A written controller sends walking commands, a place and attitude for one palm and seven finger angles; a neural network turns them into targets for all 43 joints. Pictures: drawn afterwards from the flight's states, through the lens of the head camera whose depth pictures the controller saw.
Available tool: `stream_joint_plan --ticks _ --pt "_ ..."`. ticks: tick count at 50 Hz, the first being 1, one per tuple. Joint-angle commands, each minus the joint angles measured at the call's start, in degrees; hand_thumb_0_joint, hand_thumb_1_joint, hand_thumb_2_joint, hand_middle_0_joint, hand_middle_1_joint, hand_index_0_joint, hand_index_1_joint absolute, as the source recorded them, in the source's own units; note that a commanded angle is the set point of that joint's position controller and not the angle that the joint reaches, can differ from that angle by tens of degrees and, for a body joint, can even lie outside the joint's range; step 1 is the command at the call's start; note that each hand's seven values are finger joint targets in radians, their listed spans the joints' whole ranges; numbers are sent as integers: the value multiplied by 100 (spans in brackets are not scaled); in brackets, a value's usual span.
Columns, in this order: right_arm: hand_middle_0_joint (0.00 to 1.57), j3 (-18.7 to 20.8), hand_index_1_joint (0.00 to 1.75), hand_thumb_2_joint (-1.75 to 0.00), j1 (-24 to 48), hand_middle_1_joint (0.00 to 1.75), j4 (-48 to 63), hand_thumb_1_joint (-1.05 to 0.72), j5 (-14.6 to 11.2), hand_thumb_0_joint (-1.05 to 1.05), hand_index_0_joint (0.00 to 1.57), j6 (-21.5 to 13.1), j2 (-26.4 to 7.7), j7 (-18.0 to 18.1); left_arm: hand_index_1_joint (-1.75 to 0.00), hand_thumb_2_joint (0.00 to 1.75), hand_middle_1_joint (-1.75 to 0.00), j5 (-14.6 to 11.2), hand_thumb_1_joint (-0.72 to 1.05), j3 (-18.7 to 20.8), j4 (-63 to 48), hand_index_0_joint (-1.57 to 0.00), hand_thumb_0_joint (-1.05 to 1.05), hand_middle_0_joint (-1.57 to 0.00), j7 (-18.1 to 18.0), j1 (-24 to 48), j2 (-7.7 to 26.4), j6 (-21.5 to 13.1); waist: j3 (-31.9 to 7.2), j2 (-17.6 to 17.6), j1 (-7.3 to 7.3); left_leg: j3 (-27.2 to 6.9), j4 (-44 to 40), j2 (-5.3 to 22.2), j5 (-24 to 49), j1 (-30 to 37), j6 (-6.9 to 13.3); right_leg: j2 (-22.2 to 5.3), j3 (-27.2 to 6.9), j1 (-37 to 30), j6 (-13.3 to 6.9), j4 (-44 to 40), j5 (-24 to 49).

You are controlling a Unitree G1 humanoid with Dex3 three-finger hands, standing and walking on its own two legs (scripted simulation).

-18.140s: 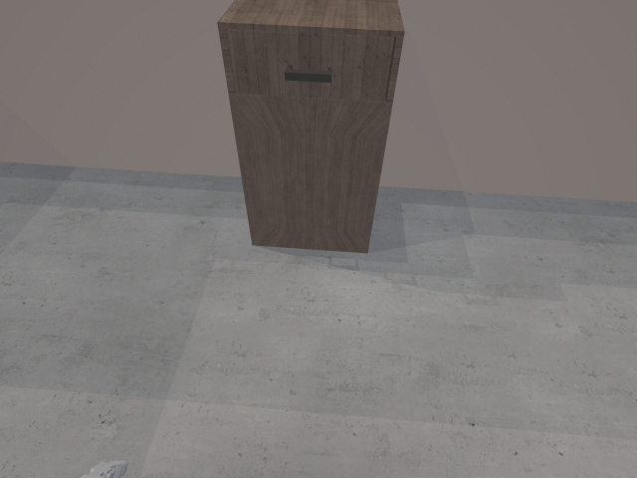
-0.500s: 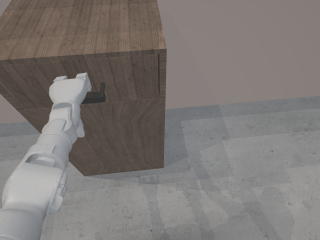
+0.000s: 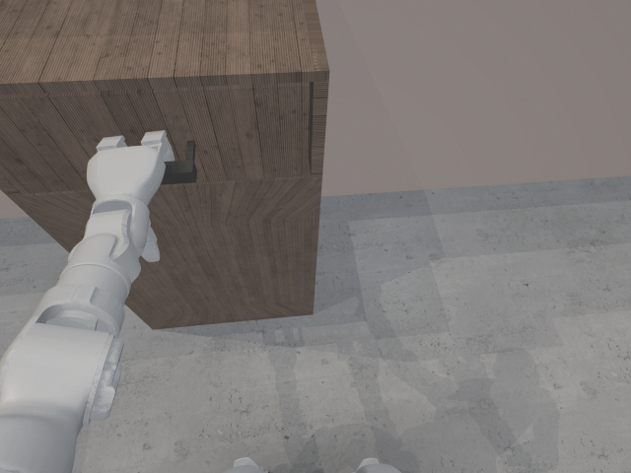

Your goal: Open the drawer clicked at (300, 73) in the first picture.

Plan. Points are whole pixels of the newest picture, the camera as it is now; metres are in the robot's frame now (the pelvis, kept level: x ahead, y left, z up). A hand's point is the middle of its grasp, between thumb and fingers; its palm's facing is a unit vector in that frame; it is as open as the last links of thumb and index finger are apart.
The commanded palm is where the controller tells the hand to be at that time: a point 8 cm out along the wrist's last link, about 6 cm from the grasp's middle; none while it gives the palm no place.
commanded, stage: lower the fingers behind the handle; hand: left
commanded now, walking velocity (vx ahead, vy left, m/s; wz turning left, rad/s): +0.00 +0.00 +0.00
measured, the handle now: (148, 162) +0.53 +0.20 +0.05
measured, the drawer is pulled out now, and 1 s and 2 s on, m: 0.00 0.00 0.02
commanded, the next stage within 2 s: close the thumb around the handle in 0.32 s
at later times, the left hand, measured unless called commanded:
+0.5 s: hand (143, 200) +0.48 +0.21 +0.02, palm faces -0.05 -0.05 -1.00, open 13.8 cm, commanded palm +0.46 +0.21 +0.08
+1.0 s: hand (143, 201) +0.48 +0.21 +0.03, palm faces -0.06 -0.03 -1.00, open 6.2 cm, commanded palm +0.46 +0.21 +0.08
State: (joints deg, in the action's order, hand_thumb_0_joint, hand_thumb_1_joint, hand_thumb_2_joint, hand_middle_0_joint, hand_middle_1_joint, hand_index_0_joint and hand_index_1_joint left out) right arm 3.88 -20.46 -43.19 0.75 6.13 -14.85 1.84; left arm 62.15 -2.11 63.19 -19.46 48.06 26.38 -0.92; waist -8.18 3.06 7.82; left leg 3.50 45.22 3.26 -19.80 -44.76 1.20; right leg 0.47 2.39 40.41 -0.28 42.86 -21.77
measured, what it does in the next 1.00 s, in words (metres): stands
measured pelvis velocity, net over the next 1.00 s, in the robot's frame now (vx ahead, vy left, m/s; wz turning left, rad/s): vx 0.00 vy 0.00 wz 0.00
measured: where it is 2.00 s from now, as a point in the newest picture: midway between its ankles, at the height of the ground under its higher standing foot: outside the picture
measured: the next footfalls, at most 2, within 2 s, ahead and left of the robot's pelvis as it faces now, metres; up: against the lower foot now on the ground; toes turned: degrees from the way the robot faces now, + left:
none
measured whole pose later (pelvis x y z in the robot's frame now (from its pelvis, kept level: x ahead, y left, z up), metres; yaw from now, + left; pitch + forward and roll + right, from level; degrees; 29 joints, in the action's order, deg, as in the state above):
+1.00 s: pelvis +0.00 +0.00 +0.00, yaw +0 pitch +18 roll -1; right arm 3.8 -19.9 -42.4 0.5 6.9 -14.2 1.9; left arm 62.0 -2.5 61.2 -18.9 45.5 25.9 -2.7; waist -8.3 3.5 6.8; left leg 3.6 44.6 3.0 -20.1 -42.9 1.2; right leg 0.4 2.1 38.7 -0.2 42.4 -22.1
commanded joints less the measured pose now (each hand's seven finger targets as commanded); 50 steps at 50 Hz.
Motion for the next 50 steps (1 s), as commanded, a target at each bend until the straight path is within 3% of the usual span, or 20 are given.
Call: stream_joint_plan --ticks 1,2,4,8,9,14,17,18,21,24,26,29,30,32,39,46,50 --pt "20 248 30 -90 -723 30 347 -90 -2 0 20 -92 -887 71 -120 30 -120 2 -50 251 -1043 -30 0 -30 -58 2431 1424 3 -2243 239 -14 -222 -245 -368 2144 2019 143 307 -93 -683 -130 -498 2084" --pt "20 246 30 -90 -723 30 346 -90 -15 0 20 -89 -884 82 -120 30 -120 0 -50 276 -986 -30 0 -30 -43 2394 1458 -2 -2171 81 22 -231 -243 -355 2081 1983 153 309 -83 -668 -121 -507 2034" --pt "20 240 30 -90 -766 30 364 -90 -14 0 20 -100 -878 91 -120 30 -120 -18 -50 214 -1035 -30 0 -30 -6 2484 1403 -88 -2137 97 57 -247 -259 -350 2049 1992 152 306 -78 -627 -115 -511 1994" --pt "20 256 30 -90 -790 30 378 -90 -1 0 20 -99 -878 91 -120 30 -120 -37 -50 294 -1082 -30 0 -30 15 2362 1413 -202 -2277 -23 28 -259 -209 -342 2227 2081 156 311 -84 -660 -122 -478 2109" --pt "20 259 30 -90 -814 30 386 -90 -1 0 20 -103 -870 83 -120 30 -120 -35 -50 280 -1171 -30 0 -30 5 2388 1413 -245 -2385 122 -1 -244 -204 -347 2253 2108 145 304 -88 -665 -117 -446 2144" --pt "20 287 30 -90 -802 30 390 -90 26 0 20 -95 -846 45 -120 30 -120 -52 -50 277 -1379 -30 0 -30 -74 2337 1296 -349 -2482 154 -10 -257 -147 -338 2469 2228 135 313 -76 -661 -120 -408 2297" --pt "20 271 30 -90 -766 30 369 -90 22 0 20 -71 -861 46 -120 30 -120 -45 -50 438 -1238 -30 0 -30 -153 2189 1490 -304 -2311 -3 -46 -233 -159 -360 2279 2011 151 307 -94 -739 -116 -431 2251" --pt "20 269 30 -90 -747 30 349 -90 36 0 20 -62 -886 54 -120 30 -120 -37 -50 570 -1264 -30 0 -30 -171 2249 1661 -298 -2413 -92 -40 -234 -138 -358 2352 1990 157 296 -104 -831 -110 -397 2371" --pt "20 291 30 -90 -730 30 374 -90 26 0 20 -54 -850 26 -120 30 -120 -3 -50 361 -1358 -30 0 -30 -216 2253 1371 -242 -2414 147 -65 -236 -156 -351 2465 2155 123 308 -54 -693 -126 -382 2319" --pt "20 295 30 -90 -716 30 372 -90 33 0 20 -21 -865 14 -122 37 -122 -18 -33 505 -1382 -31 0 -31 -226 2127 1526 -215 -2563 187 -114 -241 -132 -344 2679 2269 116 312 -63 -789 -129 -354 2474" --pt "20 293 30 -90 -686 30 400 -90 25 0 20 -5 -857 17 -123 42 -123 -30 -22 453 -1386 -32 0 -32 -213 2068 1441 -172 -2508 126 -125 -245 -161 -344 2675 2244 109 311 -46 -813 -127 -369 2462" --pt "20 300 30 -90 -655 30 391 -90 11 0 20 -12 -853 10 -125 49 -125 -7 -5 251 -1435 -33 0 -33 -221 2303 1238 -158 -2295 181 -21 -261 -209 -325 2497 2281 113 315 -28 -625 -128 -430 2240" --pt "20 302 30 -90 -646 30 385 -90 2 0 20 -7 -852 11 -125 52 -125 8 0 311 -1325 -34 0 -34 -220 2146 1289 -127 -2241 178 -68 -266 -222 -328 2446 2277 106 320 -25 -601 -140 -441 2155" --pt "20 285 30 -90 -639 30 391 -90 0 0 20 -8 -864 21 -127 56 -127 -14 12 250 -1281 -34 0 -34 -216 2266 1258 -85 -2130 44 -3 -261 -261 -331 2284 2203 123 319 -29 -616 -131 -494 2083" --pt "20 298 30 -90 -676 30 395 -90 15 0 20 -21 -848 51 -131 73 -131 -24 51 261 -1367 -37 0 -37 -154 2248 1236 -149 -2464 162 -49 -271 -234 -326 2517 2407 111 305 -50 -703 -130 -449 2238" --pt "20 284 30 -90 -638 30 394 -90 5 0 20 -23 -854 55 -135 90 -135 -9 90 283 -1318 -40 0 -40 -158 2216 1287 -175 -2145 87 -44 -237 -269 -337 2281 2174 120 302 -62 -670 -129 -492 2133" --pt "20 271 30 -90 -663 30 382 -90 -7 0 20 -39 -856 66 -135 90 -135 -26 90 270 -1220 -40 0 -40 -167 2286 1316 -161 -2168 -10 -5 -225 -272 -351 2098 2083 141 297 -89 -708 -119 -508 2062"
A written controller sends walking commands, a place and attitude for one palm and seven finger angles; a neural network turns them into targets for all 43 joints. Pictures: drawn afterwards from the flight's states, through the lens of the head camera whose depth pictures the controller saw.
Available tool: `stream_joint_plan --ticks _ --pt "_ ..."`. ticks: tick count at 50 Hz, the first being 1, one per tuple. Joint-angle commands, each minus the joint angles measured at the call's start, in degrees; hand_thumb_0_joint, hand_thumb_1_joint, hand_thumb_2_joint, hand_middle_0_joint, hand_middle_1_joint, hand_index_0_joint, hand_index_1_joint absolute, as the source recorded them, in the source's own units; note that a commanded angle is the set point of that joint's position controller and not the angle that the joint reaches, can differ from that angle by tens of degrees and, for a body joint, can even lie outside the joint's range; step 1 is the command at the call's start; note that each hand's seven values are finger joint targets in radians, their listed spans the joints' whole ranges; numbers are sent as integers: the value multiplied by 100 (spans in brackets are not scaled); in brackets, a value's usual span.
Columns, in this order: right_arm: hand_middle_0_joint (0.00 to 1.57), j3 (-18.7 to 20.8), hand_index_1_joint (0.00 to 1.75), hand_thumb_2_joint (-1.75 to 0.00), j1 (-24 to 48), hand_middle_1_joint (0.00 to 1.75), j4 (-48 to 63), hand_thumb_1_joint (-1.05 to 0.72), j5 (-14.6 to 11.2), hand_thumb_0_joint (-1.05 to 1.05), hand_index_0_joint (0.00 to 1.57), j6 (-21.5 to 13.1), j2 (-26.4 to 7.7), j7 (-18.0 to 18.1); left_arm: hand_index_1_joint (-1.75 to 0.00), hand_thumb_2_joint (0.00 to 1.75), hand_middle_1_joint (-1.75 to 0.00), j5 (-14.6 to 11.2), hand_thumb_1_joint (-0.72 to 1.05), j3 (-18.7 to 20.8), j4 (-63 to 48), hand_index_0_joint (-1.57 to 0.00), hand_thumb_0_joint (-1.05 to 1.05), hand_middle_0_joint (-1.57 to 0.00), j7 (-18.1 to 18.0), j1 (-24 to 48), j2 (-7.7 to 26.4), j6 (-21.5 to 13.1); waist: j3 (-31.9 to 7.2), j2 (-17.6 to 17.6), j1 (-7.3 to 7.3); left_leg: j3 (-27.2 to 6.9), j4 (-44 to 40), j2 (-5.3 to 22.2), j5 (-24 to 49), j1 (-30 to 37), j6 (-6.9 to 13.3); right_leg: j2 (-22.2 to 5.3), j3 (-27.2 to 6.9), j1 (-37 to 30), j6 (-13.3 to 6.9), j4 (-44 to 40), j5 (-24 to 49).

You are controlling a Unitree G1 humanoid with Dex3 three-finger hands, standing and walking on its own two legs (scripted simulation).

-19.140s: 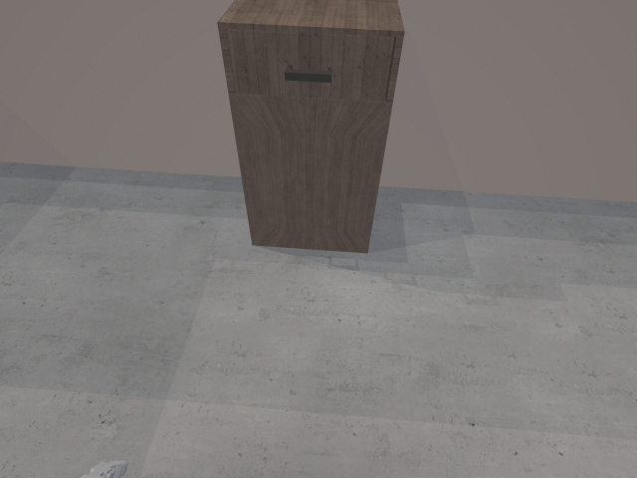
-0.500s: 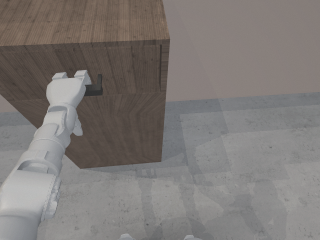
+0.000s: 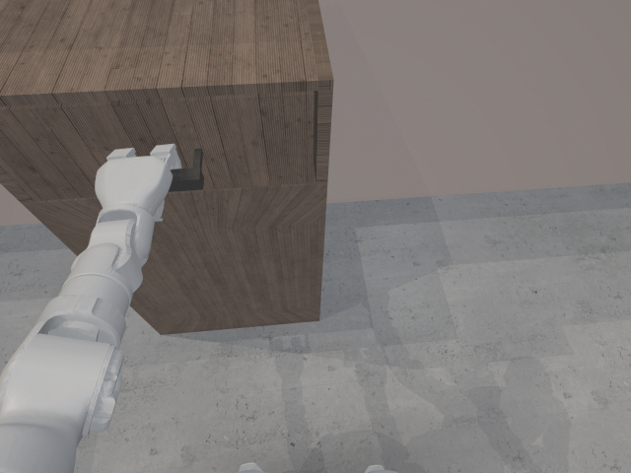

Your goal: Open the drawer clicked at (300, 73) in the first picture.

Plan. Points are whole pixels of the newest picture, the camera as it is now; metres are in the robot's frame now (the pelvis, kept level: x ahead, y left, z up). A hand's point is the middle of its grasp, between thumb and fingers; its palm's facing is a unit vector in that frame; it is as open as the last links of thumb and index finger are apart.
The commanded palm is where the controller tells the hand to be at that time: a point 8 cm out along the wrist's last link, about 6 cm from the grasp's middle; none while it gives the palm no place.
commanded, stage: close the thumb around the handle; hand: left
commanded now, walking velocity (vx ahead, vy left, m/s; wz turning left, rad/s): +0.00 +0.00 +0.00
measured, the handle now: (156, 169) +0.53 +0.20 +0.05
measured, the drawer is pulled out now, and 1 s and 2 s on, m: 0.00 0.02 0.22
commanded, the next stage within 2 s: pull the drawer open in 0.12 s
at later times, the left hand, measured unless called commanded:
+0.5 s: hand (151, 211) +0.47 +0.21 +0.02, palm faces -0.05 -0.05 -1.00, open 5.5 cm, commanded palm +0.43 +0.20 +0.08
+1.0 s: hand (149, 218) +0.46 +0.21 +0.02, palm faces -0.08 -0.02 -1.00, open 5.6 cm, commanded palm +0.43 +0.20 +0.08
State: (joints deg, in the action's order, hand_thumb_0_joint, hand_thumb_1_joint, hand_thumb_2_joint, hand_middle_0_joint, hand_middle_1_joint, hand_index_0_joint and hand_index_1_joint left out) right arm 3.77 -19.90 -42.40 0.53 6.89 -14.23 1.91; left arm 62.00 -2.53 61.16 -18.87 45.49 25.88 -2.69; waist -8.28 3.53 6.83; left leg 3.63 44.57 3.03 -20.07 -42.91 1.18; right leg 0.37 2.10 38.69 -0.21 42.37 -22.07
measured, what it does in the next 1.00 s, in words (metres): stands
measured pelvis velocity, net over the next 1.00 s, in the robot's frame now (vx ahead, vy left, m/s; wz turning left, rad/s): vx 0.01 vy -0.01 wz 0.02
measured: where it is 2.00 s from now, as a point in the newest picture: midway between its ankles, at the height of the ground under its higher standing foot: outside the picture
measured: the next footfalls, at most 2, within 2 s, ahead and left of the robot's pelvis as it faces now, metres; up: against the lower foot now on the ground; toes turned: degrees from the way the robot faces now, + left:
none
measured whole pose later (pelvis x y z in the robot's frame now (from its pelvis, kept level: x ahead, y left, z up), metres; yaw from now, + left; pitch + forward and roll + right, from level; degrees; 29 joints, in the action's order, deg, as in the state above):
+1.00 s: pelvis +0.01 -0.01 +0.00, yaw +1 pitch +17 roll -1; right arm 4.0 -15.9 -40.9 0.4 7.3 -14.0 2.2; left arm 61.4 -4.6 57.0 -17.9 41.1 23.6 -1.2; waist -7.9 3.3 4.6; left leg 3.1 42.5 2.4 -20.0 -39.0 0.7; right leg 0.0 2.5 34.9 -0.6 41.2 -22.7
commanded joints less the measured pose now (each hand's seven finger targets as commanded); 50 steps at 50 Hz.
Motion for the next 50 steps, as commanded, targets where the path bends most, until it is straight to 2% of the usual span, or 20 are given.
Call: stream_joint_plan --ticks 1,3,4,10,12,14,16,19,23,30,31,33,34,35,40,43,45,47,49,50 --pt "20 278 30 -90 -711 30 318 -90 11 0 20 -112 -926 66 -135 90 -135 -3 90 357 -959 -40 0 -40 -229 2478 1423 36 -2148 -103 78 -255 -225 -334 2057 1862 140 306 -52 -534 -127 -467 2012" --pt "20 277 30 -90 -721 30 313 -90 19 0 20 -124 -920 71 -135 90 -135 -4 90 329 -1048 -40 0 -40 -228 2629 1389 18 -2251 -44 83 -268 -215 -331 2165 1939 137 311 -52 -543 -139 -441 2073" --pt "20 292 30 -90 -746 30 321 -90 21 0 20 -138 -905 62 -135 90 -135 8 90 229 -1177 -40 0 -40 -228 2724 1279 -16 -2354 172 96 -269 -204 -324 2229 2067 122 311 -49 -476 -140 -417 2086" --pt "20 283 30 -90 -741 30 288 -90 7 0 20 -155 -914 73 -135 90 -135 -60 90 229 -1027 -40 0 -40 -231 2713 1279 18 -2227 11 147 -264 -211 -322 2090 1995 139 313 -55 -468 -124 -472 2013" --pt "20 290 30 -90 -743 30 300 -90 3 0 20 -162 -907 71 -135 90 -135 -55 90 219 -979 -40 0 -40 -213 2546 1226 21 -2208 -66 97 -273 -230 -332 2096 1967 134 318 -44 -520 -128 -468 2022" --pt "20 309 30 -90 -736 30 322 -90 15 0 20 -165 -890 50 -135 90 -135 -97 90 269 -1161 -40 0 -40 -201 2331 1170 -47 -2485 113 -12 -260 -223 -316 2358 2187 121 317 -50 -618 -140 -436 2189" --pt "20 310 30 -90 -674 30 355 -90 9 0 20 -148 -867 27 -135 90 -135 -134 90 120 -1143 -40 0 -40 -173 2076 925 -37 -2337 99 -32 -237 -236 -313 2403 2210 113 330 -30 -596 -146 -468 2218" --pt "20 330 30 -90 -633 30 398 -90 10 0 20 -126 -873 11 -135 90 -135 -140 90 316 -1355 -40 0 -40 -165 1684 1056 -107 -2486 8 -185 -229 -254 -296 2629 2255 113 327 -35 -821 -151 -422 2429" --pt "20 350 30 -90 -495 30 496 -90 11 0 20 -96 -849 -38 -135 90 -135 -167 90 329 -1768 -40 0 -40 -168 1067 915 -120 -2565 67 -341 -205 -261 -275 3152 2406 103 326 -25 -1042 -170 -402 2800" --pt "20 374 30 -90 -233 30 604 -90 -32 0 20 -24 -847 -109 -135 90 -135 -167 90 328 -2439 -40 0 -40 -257 235 798 84 -2238 -107 -410 -176 -343 -256 3543 2505 117 310 -16 -1242 -141 -473 3148" --pt "20 369 30 -90 -174 30 640 -90 -45 0 20 -20 -834 -121 -135 90 -135 -173 90 237 -2528 -40 0 -40 -265 100 666 145 -2162 -98 -409 -192 -369 -253 3607 2532 113 311 9 -1226 -142 -490 3133" --pt "20 355 30 -90 -308 30 365 -90 -14 0 20 -26 -878 -50 -135 90 -135 -68 90 36 -2331 -40 0 -40 -338 1943 770 164 -1747 -142 63 -228 -338 -237 3081 2477 114 293 32 -735 -127 -524 2766" --pt "20 364 30 -90 -353 30 348 -90 -20 0 20 -37 -887 -37 -135 90 -135 4 90 166 -2152 -40 0 -40 -378 2021 976 204 -1709 6 26 -226 -368 -270 2885 2436 112 301 25 -650 -135 -541 2575" --pt "20 343 30 -90 -360 30 332 -90 -14 0 20 -19 -895 -16 -135 90 -135 57 90 359 -1822 -40 0 -40 -391 1689 1165 289 -1799 -117 -87 -229 -372 -303 2885 2372 109 308 23 -766 -166 -492 2580" --pt "20 329 30 -90 -358 30 355 -90 6 0 20 -6 -824 29 -135 90 -135 -11 90 94 -1787 -40 0 -40 -303 2062 859 323 -2323 89 -36 -232 -248 -334 3176 2672 85 280 -6 -813 -155 -437 2811" --pt "20 310 30 -90 -361 30 376 -90 21 0 20 -13 -823 63 -135 90 -135 -97 90 58 -1672 -40 0 -40 -204 2180 803 246 -2304 -193 17 -228 -245 -350 3024 2542 114 265 -29 -927 -129 -472 2865" --pt "20 291 30 -90 -350 30 419 -90 5 0 20 -27 -826 85 -135 90 -135 -118 90 113 -1615 -40 0 -40 -162 2164 899 160 -2266 -180 -19 -224 -262 -372 2815 2412 122 256 -51 -956 -124 -462 2795" --pt "20 291 30 -90 -345 30 439 -90 5 0 20 -48 -810 93 -135 90 -135 -123 90 10 -1562 -40 0 -40 -131 2176 766 74 -2162 -227 9 -209 -267 -386 2652 2301 134 249 -60 -934 -121 -486 2731" --pt "20 312 30 -90 -327 30 519 -90 18 0 20 -53 -797 74 -135 90 -135 -137 90 226 -1647 -40 0 -40 -95 1590 863 -62 -2413 -177 -190 -183 -258 -387 2843 2352 134 245 -82 -1155 -130 -447 2897" --pt "20 302 30 -90 -280 30 567 -90 5 0 20 -39 -785 64 -135 90 -135 -145 90 284 -1681 -40 0 -40 -88 1327 910 -104 -2356 -79 -292 -185 -280 -387 2846 2328 119 259 -74 -1167 -150 -435 2868"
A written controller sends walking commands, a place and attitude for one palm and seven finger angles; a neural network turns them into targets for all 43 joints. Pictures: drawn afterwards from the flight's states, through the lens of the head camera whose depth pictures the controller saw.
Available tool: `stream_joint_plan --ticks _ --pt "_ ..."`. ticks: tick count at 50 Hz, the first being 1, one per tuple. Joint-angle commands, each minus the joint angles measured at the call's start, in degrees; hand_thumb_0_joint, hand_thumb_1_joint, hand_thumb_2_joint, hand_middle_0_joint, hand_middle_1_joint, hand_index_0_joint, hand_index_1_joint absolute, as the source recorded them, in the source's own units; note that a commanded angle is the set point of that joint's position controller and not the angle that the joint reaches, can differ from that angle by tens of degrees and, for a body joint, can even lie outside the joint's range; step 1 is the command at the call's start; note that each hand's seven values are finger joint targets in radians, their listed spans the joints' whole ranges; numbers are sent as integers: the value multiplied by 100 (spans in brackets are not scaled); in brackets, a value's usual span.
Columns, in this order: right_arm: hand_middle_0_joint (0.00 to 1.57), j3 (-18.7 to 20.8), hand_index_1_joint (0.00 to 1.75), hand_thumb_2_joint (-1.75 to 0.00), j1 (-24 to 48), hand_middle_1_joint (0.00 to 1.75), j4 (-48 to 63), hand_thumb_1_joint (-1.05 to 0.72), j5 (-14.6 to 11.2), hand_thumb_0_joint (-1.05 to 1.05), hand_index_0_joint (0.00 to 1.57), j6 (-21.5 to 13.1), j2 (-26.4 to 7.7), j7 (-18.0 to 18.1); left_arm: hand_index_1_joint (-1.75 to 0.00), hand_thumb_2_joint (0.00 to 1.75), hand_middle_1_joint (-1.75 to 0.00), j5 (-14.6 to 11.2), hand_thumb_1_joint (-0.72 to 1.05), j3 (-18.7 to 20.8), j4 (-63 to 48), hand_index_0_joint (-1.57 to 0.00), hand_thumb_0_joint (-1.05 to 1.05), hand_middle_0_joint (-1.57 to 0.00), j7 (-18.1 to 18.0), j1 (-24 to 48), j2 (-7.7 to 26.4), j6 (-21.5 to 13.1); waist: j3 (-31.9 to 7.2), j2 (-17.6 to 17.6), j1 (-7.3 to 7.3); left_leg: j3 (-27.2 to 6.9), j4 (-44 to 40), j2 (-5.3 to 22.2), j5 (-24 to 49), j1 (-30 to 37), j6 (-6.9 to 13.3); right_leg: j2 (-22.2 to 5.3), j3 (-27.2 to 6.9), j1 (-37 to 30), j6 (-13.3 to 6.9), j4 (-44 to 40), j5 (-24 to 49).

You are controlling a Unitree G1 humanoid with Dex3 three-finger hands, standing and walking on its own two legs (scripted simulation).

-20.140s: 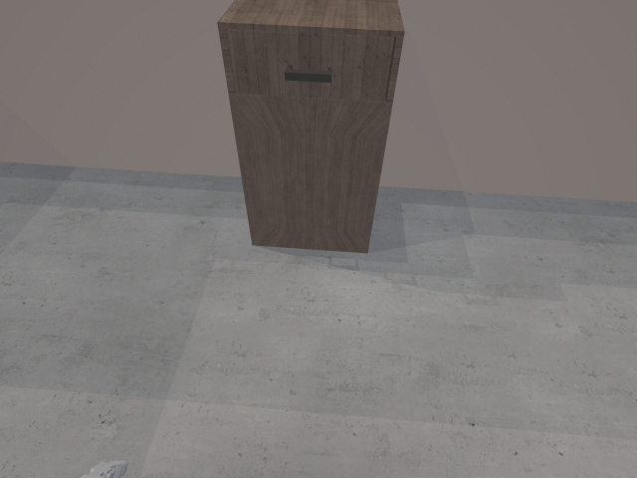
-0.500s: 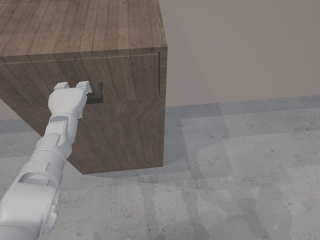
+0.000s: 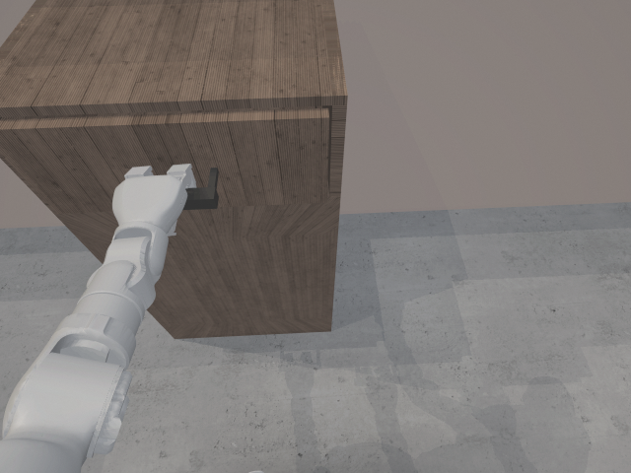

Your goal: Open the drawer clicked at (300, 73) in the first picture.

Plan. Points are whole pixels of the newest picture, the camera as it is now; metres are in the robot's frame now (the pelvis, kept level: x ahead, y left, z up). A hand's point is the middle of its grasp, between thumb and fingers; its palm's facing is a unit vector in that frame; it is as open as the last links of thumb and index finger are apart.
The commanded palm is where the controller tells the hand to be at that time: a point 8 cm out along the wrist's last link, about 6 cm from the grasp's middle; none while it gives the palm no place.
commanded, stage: pull the drawer open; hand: left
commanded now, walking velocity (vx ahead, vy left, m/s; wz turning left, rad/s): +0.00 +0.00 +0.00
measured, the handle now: (173, 188) +0.50 +0.20 +0.04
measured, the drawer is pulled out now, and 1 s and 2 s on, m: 0.02 0.22 0.30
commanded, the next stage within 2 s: open the thumb to release the handle in 1.78 s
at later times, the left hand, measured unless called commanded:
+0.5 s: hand (158, 277) +0.37 +0.20 +0.02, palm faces +0.00 -0.08 -1.00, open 5.6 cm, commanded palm +0.32 +0.21 +0.07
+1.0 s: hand (139, 377) +0.24 +0.20 +0.02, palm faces -0.01 -0.11 -0.99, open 5.7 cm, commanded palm +0.20 +0.20 +0.07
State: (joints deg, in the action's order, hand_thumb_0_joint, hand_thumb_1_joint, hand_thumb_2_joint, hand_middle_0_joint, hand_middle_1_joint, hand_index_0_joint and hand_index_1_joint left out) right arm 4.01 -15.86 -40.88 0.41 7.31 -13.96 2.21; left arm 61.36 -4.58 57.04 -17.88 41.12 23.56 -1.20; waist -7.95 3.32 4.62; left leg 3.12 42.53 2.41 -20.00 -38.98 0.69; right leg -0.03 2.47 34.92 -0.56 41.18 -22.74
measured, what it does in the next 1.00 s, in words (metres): stands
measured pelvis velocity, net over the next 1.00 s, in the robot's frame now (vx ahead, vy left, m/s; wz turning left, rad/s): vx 0.01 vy -0.02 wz -0.01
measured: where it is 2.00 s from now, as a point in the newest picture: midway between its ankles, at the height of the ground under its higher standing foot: outside the picture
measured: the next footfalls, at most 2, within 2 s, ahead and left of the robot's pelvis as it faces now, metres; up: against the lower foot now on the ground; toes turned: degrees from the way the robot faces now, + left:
none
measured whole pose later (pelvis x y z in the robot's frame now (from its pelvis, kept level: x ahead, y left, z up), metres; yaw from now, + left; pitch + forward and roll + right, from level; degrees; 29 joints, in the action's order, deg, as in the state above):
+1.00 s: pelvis +0.01 -0.02 +0.01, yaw -1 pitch +8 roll +1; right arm 1.1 -5.8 -34.8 1.3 5.9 -12.9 -0.8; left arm 59.4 -6.7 -0.8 -19.0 -17.3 19.4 3.2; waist -6.1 3.5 -2.8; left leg 4.1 38.8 2.4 -20.7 -25.4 -0.7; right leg 0.2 1.4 22.9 -1.6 39.9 -24.5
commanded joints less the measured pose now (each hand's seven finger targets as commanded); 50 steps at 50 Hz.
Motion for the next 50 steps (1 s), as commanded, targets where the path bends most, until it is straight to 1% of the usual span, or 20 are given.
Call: stream_joint_plan --ticks 1,4,8,9,10,11,14,15,17,23,25,26,27,28,32,35,37,39,43,50 --pt "20 284 30 -90 -641 30 451 -90 26 0 20 -89 -792 11 -135 90 -135 -120 90 321 -1366 -40 0 -40 -169 1599 886 -289 -2378 -73 -74 -102 -90 -326 2809 1945 177 299 -117 -825 -109 -349 2963" --pt "20 300 30 -90 -559 30 580 -90 12 0 20 -67 -783 -39 -135 90 -135 -136 90 599 -1730 -40 0 -40 -182 613 1058 -386 -2573 -124 -326 -75 -119 -317 3109 1906 178 298 -139 -1190 -122 -305 3296" --pt "20 322 30 -90 -323 30 677 -90 -51 0 20 -68 -801 -115 -135 90 -135 -181 90 456 -2404 -40 0 -40 -298 -93 800 -278 -2173 -186 -329 -67 -249 -271 3041 1893 182 319 -106 -1165 -138 -432 3140" --pt "20 331 30 -90 -285 30 691 -90 -63 0 20 -73 -811 -129 -135 90 -135 -177 90 544 -2639 -40 0 -40 -351 -237 892 -236 -2175 -130 -386 -60 -293 -253 3022 1932 174 323 -106 -1188 -136 -420 3112" --pt "20 329 30 -90 -236 30 722 -90 -73 0 20 -79 -807 -146 -135 90 -135 -215 90 436 -2767 -40 0 -40 -374 -459 745 -146 -2118 -137 -373 -52 -315 -265 3055 1977 181 328 -91 -1216 -137 -452 3157" --pt "20 337 30 -90 -204 30 717 -90 -80 0 20 -80 -819 -150 -135 90 -135 -216 90 535 -2892 -40 0 -40 -412 -586 828 -70 -2097 -254 -391 -59 -342 -250 3071 1998 179 331 -83 -1244 -132 -468 3133" --pt "20 320 30 -90 -38 30 764 -90 -90 0 20 -98 -815 -189 -135 90 -135 -261 90 352 -3400 -40 0 -40 -451 -964 615 173 -1984 -67 -393 -75 -414 -220 3263 2187 160 317 -62 -1254 -132 -505 3145" --pt "20 326 30 -90 -3 30 759 -90 -86 0 20 -95 -824 -187 -135 90 -135 -273 90 497 -3492 -40 0 -40 -463 -1132 744 250 -2024 -126 -433 -74 -431 -217 3267 2240 161 321 -66 -1320 -132 -514 3150" --pt "20 289 30 -90 139 30 823 -90 -96 0 20 -100 -817 -176 -135 90 -135 -282 90 548 -3715 -40 0 -40 -447 -1526 797 400 -1927 -198 -501 -67 -492 -232 3222 2208 148 320 -56 -1439 -136 -522 3171" --pt "20 184 30 -90 568 30 1011 -90 -107 0 20 -125 -777 -147 -135 90 -135 -308 90 386 -4361 -40 0 -40 -332 -2225 586 678 -1609 -230 -555 -72 -611 -223 3222 2348 129 287 -21 -1516 -138 -596 3066" --pt "20 167 30 -90 697 30 1067 -90 -108 0 20 -140 -723 -152 -135 90 -135 -265 90 328 -4533 -40 0 -40 -312 -2487 482 715 -1468 -159 -596 -97 -629 -217 3203 2423 114 292 -2 -1417 -135 -585 2914" --pt "20 139 30 -90 774 30 1116 -90 -101 0 20 -155 -704 -162 -135 90 -135 -268 90 134 -4643 -40 0 -40 -290 -2571 272 737 -1382 -196 -573 -98 -645 -218 3116 2439 113 283 19 -1369 -127 -609 2834" --pt "20 128 30 -90 807 30 1129 -90 -97 0 20 -162 -698 -153 -135 90 -135 -279 90 166 -4702 -40 0 -40 -274 -2637 288 748 -1386 -295 -580 -101 -645 -216 3098 2453 119 281 23 -1394 -127 -615 2842" --pt "20 123 30 -90 862 30 1143 -90 -81 0 20 -163 -712 -141 -135 90 -135 -252 90 315 -4876 -40 0 -40 -277 -2665 472 720 -1504 -179 -639 -92 -640 -208 3213 2530 103 266 -19 -1486 -144 -599 2887" --pt "20 54 30 -90 1083 30 1285 -90 -47 0 20 -233 -607 -187 -135 90 -135 -247 90 174 -5333 -40 0 -40 -245 -3479 232 698 -1433 -194 -753 -82 -594 -249 3348 2554 95 238 -13 -1584 -129 -532 3194" --pt "20 10 30 -90 1244 30 1356 -90 -30 0 20 -281 -585 -210 -135 90 -135 -261 90 337 -5703 -40 0 -40 -239 -3973 371 651 -1340 -283 -813 -70 -570 -272 3286 2494 88 212 -47 -1688 -115 -507 3383" --pt "20 -26 30 -90 1351 30 1395 -90 -11 0 20 -303 -548 -242 -135 90 -135 -231 90 211 -5906 -40 0 -40 -244 -4268 240 638 -1192 -320 -820 -74 -574 -278 3200 2472 80 205 -46 -1634 -111 -510 3335" --pt "20 -45 30 -90 1429 30 1459 -90 7 0 20 -331 -516 -267 -135 90 -135 -216 90 309 -6236 -40 0 -40 -269 -4669 306 600 -1201 -189 -893 -72 -555 -275 3255 2511 67 191 -57 -1663 -120 -480 3317" --pt "20 -84 30 -90 1532 30 1453 -90 61 0 20 -370 -508 -276 -135 90 -135 -217 90 332 -6576 -40 0 -40 -311 -5080 329 565 -1068 -293 -863 -69 -518 -309 2973 2448 56 182 -116 -1657 -117 -492 3361" --pt "20 -115 30 -90 1684 30 1519 -90 134 0 20 -455 -443 -301 -135 90 -135 -237 90 447 -7246 -40 0 -40 -419 -6060 375 389 -944 -311 -941 -83 -424 -351 2624 2301 64 143 -209 -1591 -109 -399 3384"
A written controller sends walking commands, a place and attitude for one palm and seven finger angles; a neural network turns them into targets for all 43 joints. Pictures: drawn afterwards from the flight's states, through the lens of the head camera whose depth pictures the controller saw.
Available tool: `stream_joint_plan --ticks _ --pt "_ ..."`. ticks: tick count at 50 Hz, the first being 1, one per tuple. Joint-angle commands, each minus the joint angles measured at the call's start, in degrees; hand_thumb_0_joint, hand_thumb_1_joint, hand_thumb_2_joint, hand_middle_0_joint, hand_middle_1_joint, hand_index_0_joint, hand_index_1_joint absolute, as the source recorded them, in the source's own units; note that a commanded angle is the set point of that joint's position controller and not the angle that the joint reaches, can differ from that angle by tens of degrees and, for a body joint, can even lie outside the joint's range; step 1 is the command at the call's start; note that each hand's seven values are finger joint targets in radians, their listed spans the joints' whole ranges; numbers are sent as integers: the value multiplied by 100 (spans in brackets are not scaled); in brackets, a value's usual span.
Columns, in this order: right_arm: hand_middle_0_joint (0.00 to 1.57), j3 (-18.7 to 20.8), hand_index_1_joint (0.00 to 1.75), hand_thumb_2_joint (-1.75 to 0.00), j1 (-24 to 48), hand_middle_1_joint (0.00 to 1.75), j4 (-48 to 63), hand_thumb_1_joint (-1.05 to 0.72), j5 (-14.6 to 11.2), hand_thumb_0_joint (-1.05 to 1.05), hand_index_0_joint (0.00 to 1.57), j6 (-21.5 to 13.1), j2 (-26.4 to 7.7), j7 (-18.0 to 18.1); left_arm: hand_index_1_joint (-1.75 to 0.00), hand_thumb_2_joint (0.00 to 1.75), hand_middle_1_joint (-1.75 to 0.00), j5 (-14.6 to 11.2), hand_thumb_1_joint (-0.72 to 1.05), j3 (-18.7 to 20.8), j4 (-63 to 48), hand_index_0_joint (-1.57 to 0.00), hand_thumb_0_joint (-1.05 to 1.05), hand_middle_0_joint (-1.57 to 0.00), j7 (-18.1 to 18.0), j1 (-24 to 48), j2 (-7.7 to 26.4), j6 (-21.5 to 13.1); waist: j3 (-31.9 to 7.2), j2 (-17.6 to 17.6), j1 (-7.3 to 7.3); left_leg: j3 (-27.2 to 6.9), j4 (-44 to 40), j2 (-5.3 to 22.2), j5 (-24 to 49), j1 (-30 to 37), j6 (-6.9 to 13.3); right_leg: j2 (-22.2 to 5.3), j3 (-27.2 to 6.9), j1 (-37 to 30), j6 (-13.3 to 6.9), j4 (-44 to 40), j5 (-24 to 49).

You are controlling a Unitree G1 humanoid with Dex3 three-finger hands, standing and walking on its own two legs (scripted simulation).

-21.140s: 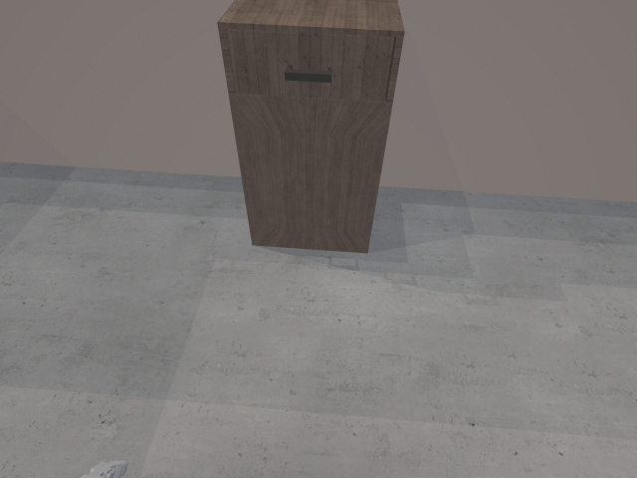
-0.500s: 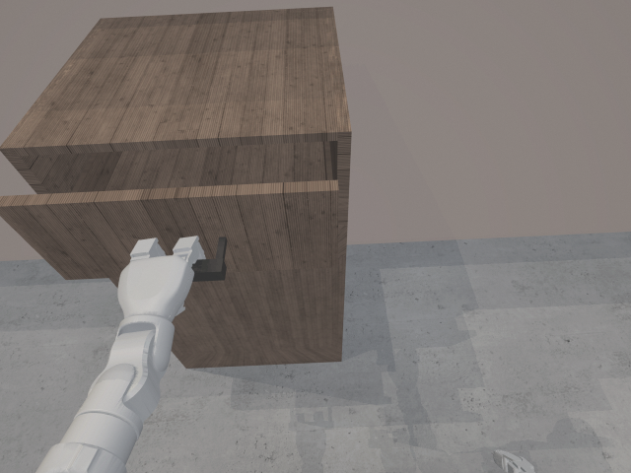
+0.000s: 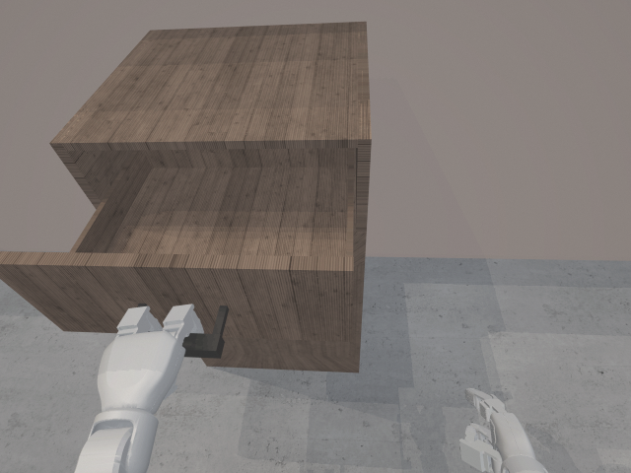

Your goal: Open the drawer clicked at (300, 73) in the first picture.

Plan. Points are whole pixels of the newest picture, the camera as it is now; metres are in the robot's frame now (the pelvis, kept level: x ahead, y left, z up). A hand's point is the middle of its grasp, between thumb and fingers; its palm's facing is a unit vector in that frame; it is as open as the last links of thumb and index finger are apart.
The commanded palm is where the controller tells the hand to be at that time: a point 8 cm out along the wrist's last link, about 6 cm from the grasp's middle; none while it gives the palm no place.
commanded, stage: pull the drawer open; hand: left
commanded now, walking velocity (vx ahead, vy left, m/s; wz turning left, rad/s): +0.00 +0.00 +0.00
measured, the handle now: (176, 328) +0.28 +0.22 +0.03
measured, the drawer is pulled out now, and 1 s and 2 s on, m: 0.22 0.30 0.30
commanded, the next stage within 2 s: open the thumb to release the handle in 0.78 s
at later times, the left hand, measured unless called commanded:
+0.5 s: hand (142, 449) +0.15 +0.21 +0.01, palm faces +0.00 -0.12 -0.99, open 5.9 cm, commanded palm +0.10 +0.23 +0.06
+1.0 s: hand (140, 442) +0.15 +0.22 +0.01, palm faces +0.05 -0.08 -1.00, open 6.0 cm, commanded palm +0.13 +0.24 +0.06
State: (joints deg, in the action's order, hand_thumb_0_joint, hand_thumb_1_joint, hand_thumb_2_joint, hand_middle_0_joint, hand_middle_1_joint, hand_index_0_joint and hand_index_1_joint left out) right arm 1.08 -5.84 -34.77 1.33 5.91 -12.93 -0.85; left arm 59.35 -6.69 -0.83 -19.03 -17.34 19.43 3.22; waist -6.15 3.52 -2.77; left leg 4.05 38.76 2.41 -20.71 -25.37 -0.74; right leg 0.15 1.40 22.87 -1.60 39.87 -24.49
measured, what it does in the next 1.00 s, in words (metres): stands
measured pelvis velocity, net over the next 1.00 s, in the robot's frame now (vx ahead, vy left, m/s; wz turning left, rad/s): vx -0.03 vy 0.00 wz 0.00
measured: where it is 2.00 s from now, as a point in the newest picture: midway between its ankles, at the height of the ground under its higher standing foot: outside the picture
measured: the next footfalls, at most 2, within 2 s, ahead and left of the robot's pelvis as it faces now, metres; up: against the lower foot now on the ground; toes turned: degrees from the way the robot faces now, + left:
none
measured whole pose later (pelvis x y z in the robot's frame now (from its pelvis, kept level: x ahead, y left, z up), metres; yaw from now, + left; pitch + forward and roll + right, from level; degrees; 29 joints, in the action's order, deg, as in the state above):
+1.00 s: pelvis -0.03 +0.00 -0.02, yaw +0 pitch +8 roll +1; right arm 1.0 -6.4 -33.8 2.3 6.4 -12.9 0.1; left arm 58.9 -4.4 -10.4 -26.1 -31.1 22.7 -2.4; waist -6.1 4.2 -3.5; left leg 3.7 47.8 2.7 -23.0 -32.8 -0.7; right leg 0.2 1.4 30.4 -1.8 49.4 -27.1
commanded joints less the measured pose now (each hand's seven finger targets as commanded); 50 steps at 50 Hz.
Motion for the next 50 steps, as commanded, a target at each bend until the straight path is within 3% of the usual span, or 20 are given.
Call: stream_joint_plan --ticks 1,5,8,9,15,16,18,21,26,29,33,37,43,44,45,48,50 --pt "20 169 30 -90 700 30 919 -90 60 0 20 -325 -542 -5 -135 90 -135 -46 90 596 -1564 -40 0 -40 -313 -347 730 -90 -1119 -340 -199 -175 -22 -367 2613 911 215 110 -108 -369 0 -261 3561" --pt "20 166 30 -90 743 30 928 -90 89 0 20 -349 -539 0 -135 90 -135 -80 90 833 -1676 -40 0 -40 -367 -788 894 -218 -927 -537 -214 -173 24 -399 2166 687 210 89 -211 -283 3 -257 3430" --pt "20 156 30 -90 769 30 971 -90 114 0 20 -359 -549 -11 -135 90 -135 -82 90 924 -1831 -40 0 -40 -443 -1217 936 -296 -962 -349 -263 -194 85 -396 2097 652 192 95 -257 -196 -32 -208 3249" --pt "20 154 30 -90 754 30 992 -90 134 0 20 -365 -531 -29 -135 90 -135 -94 90 834 -1936 -40 0 -40 -458 -1265 841 -326 -934 -395 -252 -193 115 -393 2026 643 207 74 -281 -114 -23 -202 3179" --pt "20 139 30 -90 765 30 1099 -90 134 0 20 -360 -561 -38 -135 90 -135 -186 90 1212 -2093 -40 0 -40 -609 -2126 1070 -432 -817 -431 -339 -195 226 -404 1679 366 198 60 -392 -24 -34 -158 3010" --pt "20 127 30 -90 777 30 1124 -90 148 0 20 -349 -562 -52 -135 90 -135 -192 90 1104 -2122 -40 0 -40 -617 -2180 976 -427 -741 -467 -321 -197 234 -412 1603 330 201 51 -390 51 -28 -168 2911" --pt "20 136 30 -90 794 30 1143 -90 148 0 20 -333 -589 -43 -135 90 -135 -202 90 1288 -2189 -40 0 -40 -671 -2191 1136 -433 -651 -415 -306 -211 276 -388 1477 331 183 64 -488 215 -56 -218 2617" --pt "20 113 30 -90 798 30 1216 -90 140 0 20 -336 -574 -63 -135 90 -135 -240 90 1303 -2242 -40 0 -40 -730 -2692 1080 -442 -641 -325 -394 -211 298 -393 1337 223 188 59 -463 232 -64 -163 2456" --pt "20 118 30 -90 788 30 1251 -90 137 0 20 -291 -587 -74 -135 90 -135 -237 90 1472 -2319 -40 0 -40 -815 -2698 1179 -377 -660 -102 -382 -224 336 -344 1351 168 175 99 -384 360 -93 -36 2315" --pt "20 127 30 -90 775 30 1254 -90 139 0 20 -275 -577 -76 -135 90 -135 -235 90 1450 -2263 -40 0 -40 -846 -2635 1138 -329 -649 -226 -336 -243 365 -328 1253 149 171 111 -364 503 -90 -15 2111" --pt "20 154 30 -90 735 30 1293 -90 134 0 20 -282 -589 -93 -135 90 -135 -245 90 1383 -2346 -40 0 -40 -898 -2628 1095 -282 -866 -98 -320 -264 419 -298 1460 246 161 129 -326 550 -110 94 2188" --pt "20 146 30 -90 705 30 1269 -90 127 0 20 -269 -565 -65 -135 90 -135 -238 90 1363 -2275 -40 0 -40 -908 -2475 1088 -247 -786 -298 -288 -269 414 -314 1261 108 177 122 -274 549 -87 116 2137" --pt "20 147 30 -90 671 30 1265 -90 102 0 20 -283 -571 -64 -135 90 -135 -244 90 1345 -2339 -40 0 -40 -926 -2512 1095 -222 -992 -204 -291 -288 463 -270 1649 270 156 130 -276 518 -95 200 2399" --pt "20 149 30 -90 686 30 1002 -90 118 0 20 -187 -653 45 -135 90 -135 -84 90 1693 -2202 -40 0 -40 -988 -679 1573 -216 -791 -366 26 -333 506 -311 1243 204 155 117 -326 894 -71 168 2099" --pt "20 186 30 -90 642 30 1070 -90 151 0 20 -217 -564 119 -134 87 -134 -53 83 1691 -2041 -40 0 -40 -1027 -844 1391 -218 -819 -211 -150 -279 468 -332 1062 206 179 109 -227 738 -55 95 1963" --pt "20 170 30 -90 652 30 1074 -90 81 0 20 -274 -532 146 -132 78 -132 -158 62 1583 -1685 -38 0 -38 -982 -1284 1209 -179 -889 -321 -184 -288 430 -329 1166 255 181 121 -170 603 -70 58 2052" --pt "20 179 30 -90 680 30 1043 -90 60 0 20 -267 -528 187 -130 72 -130 -231 48 1472 -1805 -37 0 -37 -925 -1075 1181 -145 -983 -326 -181 -252 398 -342 1205 290 193 93 -158 442 -28 21 2223"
